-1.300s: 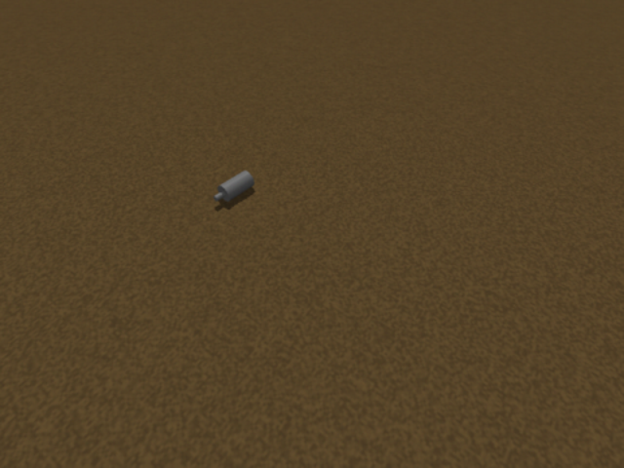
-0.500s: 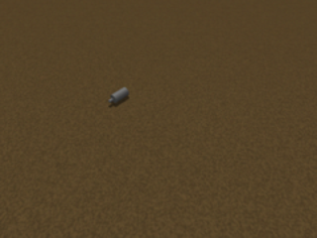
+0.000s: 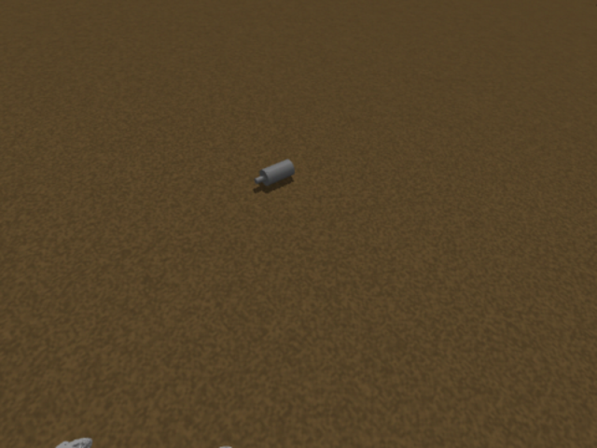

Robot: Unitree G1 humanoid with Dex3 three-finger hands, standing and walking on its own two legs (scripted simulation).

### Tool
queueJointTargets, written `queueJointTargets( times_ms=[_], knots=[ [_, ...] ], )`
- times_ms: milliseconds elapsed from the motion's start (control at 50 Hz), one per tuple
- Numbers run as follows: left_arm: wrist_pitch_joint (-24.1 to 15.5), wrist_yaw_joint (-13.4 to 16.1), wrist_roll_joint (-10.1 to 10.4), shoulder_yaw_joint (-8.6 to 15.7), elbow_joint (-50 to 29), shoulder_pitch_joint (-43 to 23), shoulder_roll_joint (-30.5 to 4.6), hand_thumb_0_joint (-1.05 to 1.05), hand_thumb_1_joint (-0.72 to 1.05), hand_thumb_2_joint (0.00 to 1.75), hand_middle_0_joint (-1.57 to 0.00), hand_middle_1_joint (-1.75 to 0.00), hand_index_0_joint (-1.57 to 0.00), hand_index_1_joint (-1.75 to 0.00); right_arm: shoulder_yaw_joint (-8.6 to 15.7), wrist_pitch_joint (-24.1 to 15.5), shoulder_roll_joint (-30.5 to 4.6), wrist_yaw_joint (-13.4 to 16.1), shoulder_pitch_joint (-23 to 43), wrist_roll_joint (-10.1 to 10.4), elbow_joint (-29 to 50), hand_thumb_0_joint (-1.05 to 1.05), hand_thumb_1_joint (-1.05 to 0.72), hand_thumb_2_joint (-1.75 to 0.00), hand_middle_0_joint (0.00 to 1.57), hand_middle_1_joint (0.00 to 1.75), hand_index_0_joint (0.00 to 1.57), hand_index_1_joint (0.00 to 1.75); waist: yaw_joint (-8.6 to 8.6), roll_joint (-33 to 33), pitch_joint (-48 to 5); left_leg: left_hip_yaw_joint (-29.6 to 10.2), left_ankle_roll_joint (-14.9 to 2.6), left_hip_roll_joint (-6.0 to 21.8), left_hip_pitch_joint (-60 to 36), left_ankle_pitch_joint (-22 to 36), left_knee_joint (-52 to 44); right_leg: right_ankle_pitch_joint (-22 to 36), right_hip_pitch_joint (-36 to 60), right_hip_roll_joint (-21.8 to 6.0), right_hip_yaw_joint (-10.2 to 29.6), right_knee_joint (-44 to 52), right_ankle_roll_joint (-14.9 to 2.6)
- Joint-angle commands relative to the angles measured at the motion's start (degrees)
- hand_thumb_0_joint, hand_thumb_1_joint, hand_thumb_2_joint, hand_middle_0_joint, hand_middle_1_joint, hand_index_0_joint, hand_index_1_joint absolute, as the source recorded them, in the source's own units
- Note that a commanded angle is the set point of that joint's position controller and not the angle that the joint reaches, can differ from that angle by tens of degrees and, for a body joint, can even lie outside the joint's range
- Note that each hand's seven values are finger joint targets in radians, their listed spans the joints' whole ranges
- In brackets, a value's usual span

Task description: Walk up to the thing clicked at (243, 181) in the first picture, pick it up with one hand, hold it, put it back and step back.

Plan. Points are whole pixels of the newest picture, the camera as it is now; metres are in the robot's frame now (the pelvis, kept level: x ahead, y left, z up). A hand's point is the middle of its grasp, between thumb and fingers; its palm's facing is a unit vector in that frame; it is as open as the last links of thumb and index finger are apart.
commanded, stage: walk up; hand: left
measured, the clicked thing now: (273, 174) +1.46 +0.11 -0.74
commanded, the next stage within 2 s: none
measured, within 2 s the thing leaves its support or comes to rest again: neither
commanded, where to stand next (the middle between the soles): +1.27 -0.30 m, yaw +39 degrees
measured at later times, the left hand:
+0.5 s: hand (96, 388) +0.24 +0.32 -0.16, palm faces +0.19 -0.94 -0.28, open 7.4 cm
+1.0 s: hand (183, 294) +0.42 +0.22 -0.16, palm faces +0.40 -0.85 -0.34, open 7.4 cm
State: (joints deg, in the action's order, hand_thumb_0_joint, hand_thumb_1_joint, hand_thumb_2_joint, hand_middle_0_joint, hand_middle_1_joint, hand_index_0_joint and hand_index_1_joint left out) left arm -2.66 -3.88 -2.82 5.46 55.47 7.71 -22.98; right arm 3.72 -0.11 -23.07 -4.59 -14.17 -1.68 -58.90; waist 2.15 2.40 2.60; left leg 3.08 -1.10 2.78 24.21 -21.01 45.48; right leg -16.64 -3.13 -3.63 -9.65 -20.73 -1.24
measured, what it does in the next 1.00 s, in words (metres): walks ahead, turning left: left foot, then right foot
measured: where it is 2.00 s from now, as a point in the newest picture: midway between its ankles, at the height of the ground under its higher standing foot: (336, 271)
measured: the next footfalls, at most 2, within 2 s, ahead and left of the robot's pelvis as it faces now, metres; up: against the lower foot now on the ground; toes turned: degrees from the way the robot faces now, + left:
left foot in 0.14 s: +0.17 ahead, +0.17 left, +0.00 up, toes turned +11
right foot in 0.62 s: +0.48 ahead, -0.11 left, +0.00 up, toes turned +13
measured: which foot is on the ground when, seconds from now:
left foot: up 0.00-0.12, down 0.14-0.66, up 0.68-1.00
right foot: down 0.00-0.14, up 0.16-0.60, down 0.62-1.00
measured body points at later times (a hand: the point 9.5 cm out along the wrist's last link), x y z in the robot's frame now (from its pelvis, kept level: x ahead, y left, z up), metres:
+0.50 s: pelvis +0.22 +0.03 -0.01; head +0.21 +0.07 +0.44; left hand +0.23 +0.37 -0.14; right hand +0.30 -0.28 -0.09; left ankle +0.13 +0.16 -0.74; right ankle +0.37 -0.13 -0.69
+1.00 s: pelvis +0.50 -0.05 -0.02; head +0.52 -0.02 +0.43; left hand +0.40 +0.27 -0.13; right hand +0.73 -0.30 -0.11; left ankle +0.58 +0.10 -0.72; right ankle +0.44 -0.12 -0.74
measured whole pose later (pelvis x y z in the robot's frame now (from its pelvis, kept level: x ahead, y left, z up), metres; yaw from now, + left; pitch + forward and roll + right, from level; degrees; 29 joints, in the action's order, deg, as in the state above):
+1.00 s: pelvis +0.50 -0.05 -0.02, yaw +24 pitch -1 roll -1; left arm -0.9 -5.0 -2.7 5.2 44.3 17.8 -24.3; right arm 2.6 -4.7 -24.4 0.0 -15.7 0.9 -47.2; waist 5.4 1.4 5.4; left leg 5.9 -2.0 2.6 30.7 -6.4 40.6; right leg -24.6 -5.0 2.4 -12.1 -30.4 -4.8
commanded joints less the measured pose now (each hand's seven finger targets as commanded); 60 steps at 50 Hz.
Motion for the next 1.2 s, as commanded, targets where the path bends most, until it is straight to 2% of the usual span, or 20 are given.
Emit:
queueJointTargets(
  times_ms=[0,100,140,180,240,280,500,580,620,640,660,680,760,840,980,1020,1040,1080,1140,1180],
  knots=[
    [-0.2,-0.7,-1.0,4.9,-7.2,-7.7,-16.8,0.0,0.9,0.9,-0.2,-0.3,-0.2,-0.3,4.6,-2.8,-12.5,-0.8,3.7,0.8,9.2,0.0,-0.9,-0.9,0.2,0.3,0.2,0.3,-1.01,8.4,0.6,0.0,0.08,5.0,4.6,3.3,-2.2,-18.9,-1.3,-14.9,7.2,10.4,-8.13],
    [1.7,-1.3,-1.2,3.9,-9.3,-8.4,-11.2,0.0,0.9,0.9,-0.2,-0.3,-0.2,-0.3,7.7,-3.5,-16.0,1.8,-18.2,0.4,3.0,0.0,-0.9,-0.9,0.2,0.3,0.2,0.3,-10.62,-11.0,-5.3,3.0,-1.26,-1.9,-34.9,5.2,-8.0,-16.1,-29.7,-3.8,-3.1,-27.0,-5.14],
    [2.0,-2.0,-1.0,1.5,-11.0,-5.1,-6.8,0.0,0.9,0.9,-0.2,-0.3,-0.2,-0.3,8.8,-3.6,-25.1,3.7,-18.9,0.4,5.5,0.0,-0.9,-0.9,0.2,0.3,0.2,0.3,-9.95,-25.6,-1.5,-40.0,-7.42,16.2,-27.4,-31.8,-32.9,-20.4,-41.9,3.3,6.0,-52.9,-2.11],
    [2.0,-2.0,-0.7,2.2,-10.6,-2.4,-14.2,0.0,0.9,0.9,-0.2,-0.3,-0.2,-0.3,7.3,-4.6,-25.1,3.8,-3.5,2.6,10.8,0.0,-0.9,-0.9,0.2,0.3,0.2,0.3,-2.23,-14.2,4.3,-55.5,-14.57,24.7,-13.2,-38.0,-44.6,-12.8,-38.0,-2.2,15.5,-53.6,-1.14],
    [2.6,-2.1,1.0,3.3,-5.9,1.9,-16.3,0.0,0.9,0.9,-0.2,-0.3,-0.2,-0.3,5.0,-6.2,-19.7,4.5,-2.6,1.6,11.9,0.0,-0.9,-0.9,0.2,0.3,0.2,0.3,0.25,-7.9,3.8,-28.4,-8.76,13.7,-6.1,-20.1,-35.3,-4.0,-29.5,-5.4,15.8,-46.3,0.5],
    [3.3,-2.9,1.1,3.2,-6.1,3.8,-15.2,0.0,0.9,0.9,-0.2,-0.3,-0.2,-0.3,4.7,-6.8,-18.3,4.8,-2.5,1.8,11.7,0.0,-0.9,-0.9,0.2,0.3,0.2,0.3,0.93,-9.5,3.2,-21.5,-7.61,10.4,-4.0,-16.7,-35.7,1.2,-26.6,-4.7,13.4,-42.5,1.32],
    [2.4,-3.9,0.4,3.0,-14.3,-8.8,-11.0,0.0,0.9,0.9,-0.2,-0.3,-0.2,-0.3,4.7,-8.1,-18.5,6.0,-11.8,1.3,12.6,0.0,-0.9,-0.9,0.2,0.3,0.2,0.3,-4.05,-8.7,3.1,-14.4,-9.11,8.9,-15.7,10.9,-27.7,6.5,-30.8,-4.0,11.5,-20.3,2.25],
    [1.4,-3.1,0.9,4.2,-13.0,-1.4,-11.2,0.0,0.9,0.9,-0.2,-0.3,-0.2,-0.3,4.4,-7.3,-18.2,7.1,-8.1,0.6,14.6,0.0,-0.9,-0.9,0.2,0.3,0.2,0.3,1.14,-9.7,-3.9,-12.1,-6.98,9.3,-12.6,31.4,-13.9,1.9,-12.8,-0.7,8.0,-13.2,-0.13],
    [0.5,-1.7,-0.1,7.2,-9.0,15.9,-17.5,0.0,0.9,0.9,-0.2,-0.3,-0.2,-0.3,2.1,-7.0,-12.2,7.3,-9.2,1.0,15.1,0.0,-0.9,-0.9,0.2,0.3,0.2,0.3,9.98,6.4,-11.7,-6.2,-2.91,2.2,1.5,22.0,17.2,-4.7,8.2,-4.1,16.5,-6.9,-3.09],
    [0.0,-1.1,-0.2,7.8,-8.7,16.7,-22.9,0.0,0.9,0.9,-0.2,-0.3,-0.2,-0.3,0.4,-7.3,-8.2,7.5,-11.3,1.7,16.9,0.0,-0.9,-0.9,0.2,0.3,0.2,0.3,7.93,22.1,-11.4,-1.4,-1.75,-6.1,19.2,-9.1,27.3,-15.3,15.2,-18.2,37.9,3.7,-4.05],
    [0.0,-0.4,0.7,7.5,-9.8,10.8,-23.9,0.0,0.9,0.9,-0.2,-0.3,-0.2,-0.3,1.4,-6.8,-13.3,8.6,-12.0,1.1,15.5,0.0,-0.9,-0.9,0.2,0.3,0.2,0.3,5.47,20.5,-10.8,-2.2,-2.27,-3.5,22.0,-10.3,34.2,-15.9,14.5,-22.2,48.1,7.7,-9.61],
    [0.3,-0.2,1.3,7.2,-11.5,7.8,-21.9,0.0,0.9,0.9,-0.2,-0.3,-0.2,-0.3,1.7,-6.9,-15.3,8.6,-9.8,1.1,13.9,0.0,-0.9,-0.9,0.2,0.3,0.2,0.3,4.88,15.1,-8.2,-4.5,-2.39,0.0,21.2,-6.8,34.7,-11.4,9.3,-21.7,44.5,6.5,-10.77],
    [-0.4,0.2,1.5,4.0,-12.0,5.0,-13.2,0.0,0.9,0.9,-0.2,-0.3,-0.2,-0.3,1.6,-6.4,-12.4,6.3,-10.6,2.5,11.0,0.0,-0.9,-0.9,0.2,0.3,0.2,0.3,0.21,7.6,1.3,-5.9,-2.52,2.1,10.1,4.2,21.0,17.6,-8.2,-8.6,13.3,0.7,-4.57],
    [-0.8,-0.4,0.9,3.5,-15.0,6.4,-12.4,0.0,0.9,0.9,-0.2,-0.3,-0.2,-0.3,1.6,-5.8,-11.3,5.2,-6.5,1.9,12.7,0.0,-0.9,-0.9,0.2,0.3,0.2,0.3,0.93,6.6,2.5,-1.4,-0.3,0.8,11.2,7.1,7.4,23.2,-5.9,-8.5,8.5,2.2,-8.38],
    [1.3,-0.5,0.6,2.9,-19.2,7.2,-12.3,0.0,0.9,0.9,-0.2,-0.3,-0.2,-0.3,2.8,-5.8,-11.2,6.8,-13.8,2.2,12.2,0.0,-0.9,-0.9,0.2,0.3,0.2,0.3,-2.33,0.6,-4.8,5.0,-2.05,-3.2,-15.3,19.4,-11.2,27.1,-10.2,-7.0,4.7,-13.5,-4.74],
    [1.6,0.1,0.7,1.7,-20.3,10.2,-9.1,0.0,0.9,0.9,-0.2,-0.3,-0.2,-0.3,5.1,-6.1,-17.2,8.4,-21.9,0.9,11.1,0.0,-0.9,-0.9,0.2,0.3,0.2,0.3,-7.05,-9.4,-7.9,-8.0,-7.57,4.0,-30.4,10.0,-14.9,16.4,-24.8,-2.4,3.4,-35.8,-1.34],
    [2.1,0.1,0.6,1.6,-20.5,13.9,-6.9,0.0,0.9,0.9,-0.2,-0.3,-0.2,-0.3,6.5,-5.8,-21.8,9.3,-23.0,0.3,12.7,0.0,-0.9,-0.9,0.2,0.3,0.2,0.3,-6.67,-18.2,-10.7,-36.1,-15.1,21.2,-38.1,7.1,-18.0,-18.7,-39.3,4.7,3.9,-51.3,1.81],
    [3.6,0.3,0.2,3.7,-19.6,13.4,-17.4,0.0,0.9,0.9,-0.2,-0.3,-0.2,-0.3,7.2,-6.0,-23.4,10.5,-15.8,3.3,16.0,0.0,-0.9,-0.9,0.2,0.3,0.2,0.3,-5.14,-5.7,-10.4,-52.5,-20.69,30.3,-31.7,-7.4,-27.9,-14.5,-41.5,-0.5,18.0,-62.7,1.86],
    [3.8,-0.5,0.7,4.1,-17.9,9.8,-14.9,0.0,0.9,0.9,-0.2,-0.3,-0.2,-0.3,4.0,-6.7,-17.8,10.0,-7.8,2.3,16.6,0.0,-0.9,-0.9,0.2,0.3,0.2,0.3,-2.0,-1.5,-1.2,-23.1,-12.58,17.2,-8.9,7.9,-26.1,-7.7,-31.5,-3.4,16.9,-55.1,1.39],
    [4.4,-1.3,0.5,4.3,-16.7,13.6,-14.3,0.0,0.9,0.9,-0.2,-0.3,-0.2,-0.3,4.1,-7.3,-18.6,9.3,-5.1,2.2,16.1,0.0,-0.9,-0.9,0.2,0.3,0.2,0.3,0.28,-5.9,0.5,-16.2,-12.11,14.1,-1.1,0.4,-25.6,-7.0,-27.0,-4.6,15.6,-50.9,1.44]
  ],
)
